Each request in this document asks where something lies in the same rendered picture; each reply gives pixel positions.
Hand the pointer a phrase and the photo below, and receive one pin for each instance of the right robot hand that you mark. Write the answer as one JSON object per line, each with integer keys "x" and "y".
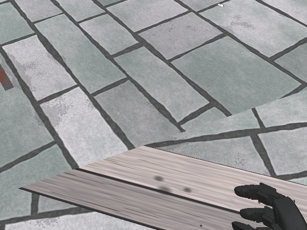
{"x": 284, "y": 214}

